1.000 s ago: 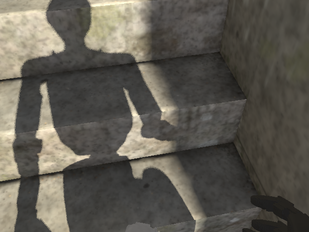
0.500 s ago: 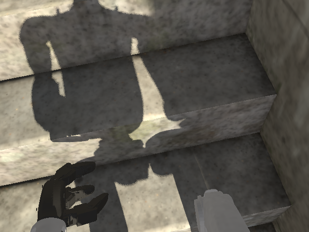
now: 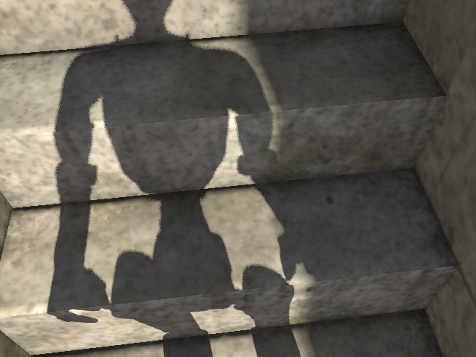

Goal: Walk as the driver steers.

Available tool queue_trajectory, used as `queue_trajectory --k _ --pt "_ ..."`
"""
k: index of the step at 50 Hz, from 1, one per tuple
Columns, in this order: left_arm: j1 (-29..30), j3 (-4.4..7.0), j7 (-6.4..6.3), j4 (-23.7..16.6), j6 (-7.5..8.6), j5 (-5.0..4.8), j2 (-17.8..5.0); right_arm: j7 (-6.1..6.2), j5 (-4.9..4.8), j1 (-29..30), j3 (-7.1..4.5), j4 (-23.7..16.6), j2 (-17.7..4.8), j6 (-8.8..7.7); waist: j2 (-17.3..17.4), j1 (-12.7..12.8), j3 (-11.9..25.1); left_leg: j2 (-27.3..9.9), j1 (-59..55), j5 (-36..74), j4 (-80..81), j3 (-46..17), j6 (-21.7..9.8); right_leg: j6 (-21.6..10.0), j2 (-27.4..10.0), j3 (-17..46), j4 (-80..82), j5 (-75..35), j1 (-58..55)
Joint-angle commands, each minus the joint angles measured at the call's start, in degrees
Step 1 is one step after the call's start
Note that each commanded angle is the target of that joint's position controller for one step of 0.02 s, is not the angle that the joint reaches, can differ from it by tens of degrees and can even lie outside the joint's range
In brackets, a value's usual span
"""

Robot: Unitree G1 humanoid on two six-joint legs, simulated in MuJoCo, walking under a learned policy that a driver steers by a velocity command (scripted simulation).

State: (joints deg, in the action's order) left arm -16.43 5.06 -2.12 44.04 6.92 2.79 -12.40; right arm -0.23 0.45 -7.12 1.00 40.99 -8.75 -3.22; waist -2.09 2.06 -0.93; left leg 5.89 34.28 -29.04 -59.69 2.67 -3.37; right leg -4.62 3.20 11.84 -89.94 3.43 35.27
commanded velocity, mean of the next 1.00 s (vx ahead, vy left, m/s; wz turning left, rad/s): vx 0.55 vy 0.16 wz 0.00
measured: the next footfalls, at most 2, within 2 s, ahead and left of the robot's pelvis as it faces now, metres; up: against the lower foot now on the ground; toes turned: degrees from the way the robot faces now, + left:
right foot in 0.32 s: +0.30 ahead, -0.03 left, +0.21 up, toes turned -4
left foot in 0.66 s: +0.52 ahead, +0.25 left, +0.41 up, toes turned +1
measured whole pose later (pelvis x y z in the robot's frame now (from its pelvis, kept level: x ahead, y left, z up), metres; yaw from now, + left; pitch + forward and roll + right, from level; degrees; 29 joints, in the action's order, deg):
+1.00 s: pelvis +0.58 +0.14 +0.48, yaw +1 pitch +5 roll -1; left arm 7.0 -4.7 1.9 30.1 -0.5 0.3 -5.4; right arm -7.4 5.6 -32.8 -1.6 65.2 -8.8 -3.4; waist 0.2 0.8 5.7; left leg -0.6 8.0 -18.6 -23.8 -1.0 -2.2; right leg -14.3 -3.6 0.3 -108.0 19.2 85.9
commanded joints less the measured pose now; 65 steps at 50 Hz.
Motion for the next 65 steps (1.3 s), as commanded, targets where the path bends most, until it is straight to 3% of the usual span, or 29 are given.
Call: queue_trajectory --k 1,4,6,7,8,9,14,16,17,18,21,23,26,27,28,29,32,35,39,44,45,48,51,54,55,56,59,62,65 --pt "6.1 -3.9 -0.59 -12.8 0.29 2.73 9.2 -0.25 -0.09 -12.1 -4.75 8.6 -7.6 -2.36 1.9 0.7 -2.2 -14.6 -22.1 28.4 28.3 -23.1 -11.1 -2.2 3.8 2.1 -37.1 15.7 35.0" --pt "13.4 -3.32 4.84 -10.7 -2.64 -2.91 -0.6 -10.03 2.51 -6.4 -0.78 9.2 1.7 3.19 6.3 3.5 -1.2 -15.2 -13.8 20.9 38.3 -17.2 -12.2 -9.8 1.7 -6.4 -39.3 25.3 45.1" --pt "13.2 -5.96 5.66 -8.8 -3.45 -0.76 4.0 -9.07 4.73 -14.5 -0.47 14.0 0.1 4.38 9.7 4.1 0.9 -15.3 -15.5 12.2 39.6 -19.9 -11.3 -12.2 0.7 -6.4 -44.7 19.7 56.9" --pt "17.9 -6.58 -0.6 -14.2 -3.16 0.68 11.0 -1.19 1.41 -18.9 -4.42 11.8 -8.4 -2.04 7.7 -1.9 -5.9 -14.4 -17.7 25.2 47.1 -12.4 -5.1 -4.9 6.3 -10.4 -48.3 20.6 51.5" --pt "25.5 -7.85 4.22 -16.5 -3.96 -1.7 1.9 -6.68 9.11 -20.1 -0.27 17.4 -2.9 1.56 4.2 3.4 7.2 -12.3 -12.9 17.2 42.4 -13.1 -8.2 -11.3 -1.4 -11.9 -26.7 8.3 50.0" --pt "26.3 -7.59 -0.78 -19.1 -4.68 -0.15 9.8 -0.19 -1.03 -19.9 -4.1 14.4 -8.4 -3.07 5.6 -1.0 -10.4 -12.3 -7.0 36.2 58.0 -8.0 -3.5 -3.4 2.9 -19.0 -24.6 19.5 40.3" --pt "3.5 -3.86 -1.76 -12.6 -8.83 -3.14 1.1 3.6 -6.66 -19.1 -7.08 10.9 -20.9 -7.79 10.0 11.4 22.2 -18.7 -26.3 140.9 33.1 -5.0 -5.0 -2.5 4.2 -23.9 16.6 21.7 -15.7" --pt "-3.6 -1.86 0.11 -5.3 -7.77 -2.38 -4.5 2.45 -7.67 -15.0 -7.27 8.4 -18.5 -7.86 11.0 14.1 22.4 -13.5 -25.2 115.9 3.7 -8.1 -4.1 -4.9 4.2 -13.8 43.5 17.9 -26.7" --pt "-9.6 0.45 -0.98 -0.1 -7.61 1.73 -9.3 1.24 -4.47 -11.9 -6.21 4.2 -9.2 -8.13 -7.3 12.7 20.9 3.0 1.3 31.4 -32.8 -12.3 2.4 -20.1 -15.7 28.7 59.9 -3.8 -35.6" --pt "-10.6 1.76 -1.18 0.6 -6.51 1.82 -7.8 0.17 -0.74 -9.4 -6.39 -0.3 -8.4 -8.07 4.6 12.1 21.7 5.9 11.9 21.3 -62.3 -21.4 2.2 -25.6 -21.2 45.0 66.4 -7.1 -35.0" --pt "0.4 -0.29 -0.43 8.1 -1.45 1.72 0.7 2.25 2.47 2.9 -1.1 -13.5 8.1 -4.69 6.7 -1.0 -3.7 1.3 43.4 12.2 -92.6 -25.0 -4.8 -14.2 -17.6 21.9 65.1 24.9 -18.4" --pt "1.3 -7.08 8.11 12.4 -0.17 2.03 10.1 -4.65 0.95 -1.2 -1.31 -12.1 -5.4 4.61 15.6 -8.5 -3.6 -3.6 42.5 17.6 -66.2 -16.1 -12.6 -5.9 -11.7 -6.3 65.7 8.9 -10.9" --pt "2.2 -2.69 8.8 15.3 0.12 4.9 -2.5 -5.75 1.07 6.5 0.57 -20.7 -4.7 7.28 0.4 -12.7 -0.5 -8.2 35.0 6.3 -57.6 -13.0 -16.2 -4.6 -10.1 -8.3 74.5 13.6 4.0" --pt "-6.2 -2.42 2.82 16.6 0.65 0.39 -0.7 1.4 -4.56 18.7 2.93 -18.2 10.6 2.66 -0.9 -3.5 -12.3 -1.6 38.4 8.5 -63.5 -3.1 -7.1 -8.3 -12.1 -9.9 88.0 11.0 2.5" --pt "1.6 -3.48 10.17 14.5 -1.98 9.51 -5.8 -3.1 -1.1 20.1 3.41 -25.9 -7.1 8.29 3.5 -8.9 7.3 -10.1 22.6 7.7 -33.2 -9.8 -14.2 -7.7 -14.0 -8.1 87.8 -0.4 6.7" --pt "-1.2 -0.9 1.38 11.2 -0.7 -2.25 -7.7 1.53 -2.3 14.1 3.45 -18.8 8.4 3.72 -3.7 -5.9 -6.1 -7.6 13.0 8.7 -34.0 7.5 -6.6 -9.0 -15.0 -14.6 102.4 -9.9 2.0" --pt "-2.8 0.9 -1.08 6.7 0.9 -4.52 -14.1 3.54 -3.27 -8.8 -0.04 -7.2 0.2 0.21 -6.3 -9.2 18.1 -0.2 -10.5 2.7 -15.2 8.9 -4.9 -8.2 -14.4 -18.5 69.9 -95.8 -23.0" --pt "2.7 1.42 4.86 -1.1 0.56 0.27 -6.5 3.01 0.44 -18.8 -5.4 0.5 -16.8 0.12 21.2 -9.4 25.8 -13.4 -28.2 -14.7 25.9 -39.6 -16.1 -3.6 1.5 -11.4 15.2 -17.6 -2.1" --pt "10.7 -3.51 4.38 -10.8 -0.62 3.35 9.0 1.96 1.73 -10.7 -5.45 9.5 -6.9 -1.83 0.8 -2.1 6.8 -14.8 -18.8 -19.9 28.6 -36.8 -8.3 -6.4 1.6 -1.7 -35.8 2.3 34.2" --pt "13.5 -4.96 1.16 -14.9 -4.52 -0.85 9.4 2.27 1.21 -12.1 -3.44 13.4 -2.5 -6.55 1.7 1.1 -5.7 -18.2 -15.1 12.6 38.7 -22.0 -6.6 -3.7 -1.4 -2.5 -49.4 14.0 46.0" --pt "19.8 -5.4 4.49 -15.5 -4.52 -5.27 0.0 -4.7 5.19 -15.6 -0.34 18.1 3.8 -3.52 7.4 2.8 -3.5 -17.7 -20.2 11.8 38.7 -16.4 -7.5 -11.1 -3.6 -1.9 -43.2 20.5 59.4" --pt "38.0 -8.23 2.58 -24.2 -5.1 -3.36 0.2 -6.53 7.63 -23.8 -2.26 21.2 -3.6 -1.65 1.0 1.5 2.0 -16.0 -12.1 21.6 46.6 -14.5 -5.8 -12.9 -10.3 -10.0 -15.2 22.0 54.0" --pt "38.2 -10.59 7.3 -20.2 -10.84 -3.83 3.8 -12.38 1.95 -17.6 -6.53 19.7 -19.4 -1.12 16.7 7.9 11.6 -18.3 6.3 102.7 59.8 -7.8 -13.0 -5.5 -2.1 -22.0 -0.4 -3.3 0.9" --pt "22.6 -7.36 5.66 -10.6 -12.0 -1.7 -4.7 -11.74 -1.04 -26.8 -5.83 20.0 -16.4 -1.67 15.0 5.4 19.4 -18.7 -42.2 142.2 33.8 -7.6 -9.9 -4.1 4.0 -28.3 40.0 9.0 9.1" --pt "9.2 -6.78 3.07 -2.7 -8.86 -1.4 1.8 0.3 -5.0 -24.5 -7.64 16.5 -14.8 -6.91 3.1 2.7 27.8 -17.6 -39.6 121.8 19.1 -5.3 -2.0 -3.9 5.7 -20.0 37.9 21.9 -15.4" --pt "2.5 -5.67 1.23 0.1 -7.3 -2.09 -0.1 2.53 -3.04 -23.0 -7.3 14.4 -14.3 -8.31 -7.9 6.2 27.3 -9.8 -15.7 60.7 -3.3 -7.4 1.9 -11.7 -7.7 2.0 45.9 -7.6 -33.6" --pt "-8.6 -1.1 6.07 11.6 -4.33 -0.61 -9.4 -8.41 0.91 -15.5 -6.47 10.7 -4.7 -0.6 -9.2 7.3 8.8 5.6 40.1 15.7 -69.6 -21.6 -4.4 -13.2 -21.0 17.8 52.5 -42.1 -35.8" --pt "-2.4 -4.78 6.13 17.2 -1.68 0.66 2.5 -5.87 4.33 -2.6 -2.0 1.2 2.8 1.08 5.8 -3.9 9.0 -4.0 42.2 9.1 -62.9 -11.0 -9.0 -8.7 -16.9 -0.5 59.7 -21.3 -26.3" --pt "11.8 -5.15 6.18 12.1 -1.24 1.07 4.0 -5.53 0.74 -5.4 0.65 0.8 3.5 4.39 -1.6 -9.8 5.1 -4.8 38.6 -6.3 -71.2 -10.2 -6.4 -5.6 -15.0 -7.2 73.0 3.0 -10.8"
Keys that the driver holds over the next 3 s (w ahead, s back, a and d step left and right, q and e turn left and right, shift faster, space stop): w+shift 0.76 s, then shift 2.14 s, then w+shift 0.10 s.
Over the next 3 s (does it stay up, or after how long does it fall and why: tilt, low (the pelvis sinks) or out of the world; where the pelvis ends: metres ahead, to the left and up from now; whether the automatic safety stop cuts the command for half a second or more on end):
stays up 0.90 0.15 0.88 its command is cut before an obstacle from the start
